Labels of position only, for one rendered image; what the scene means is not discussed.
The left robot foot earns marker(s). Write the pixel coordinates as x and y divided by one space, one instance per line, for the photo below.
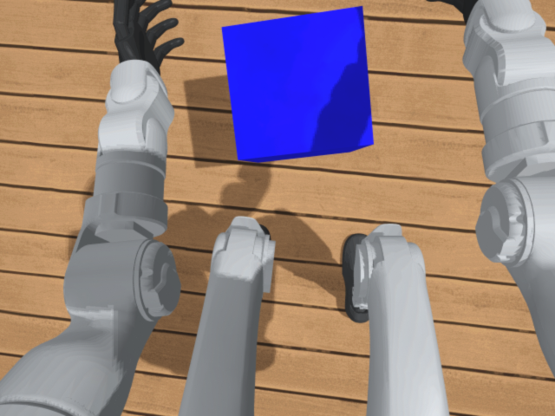
265 230

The robot left upper arm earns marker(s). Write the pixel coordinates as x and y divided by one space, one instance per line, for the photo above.
115 293

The right robot hand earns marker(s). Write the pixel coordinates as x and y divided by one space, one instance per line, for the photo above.
464 6

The right robot shin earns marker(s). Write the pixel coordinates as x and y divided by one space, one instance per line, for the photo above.
388 230

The left robot hand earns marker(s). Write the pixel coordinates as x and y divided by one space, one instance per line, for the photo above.
132 39

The carton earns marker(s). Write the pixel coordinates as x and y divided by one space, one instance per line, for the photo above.
299 85

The right robot forearm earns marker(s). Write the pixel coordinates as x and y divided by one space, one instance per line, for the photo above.
513 69

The left robot forearm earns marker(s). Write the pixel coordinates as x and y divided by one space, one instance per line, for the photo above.
131 160

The robot right upper arm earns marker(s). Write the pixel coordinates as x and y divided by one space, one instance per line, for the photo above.
516 227

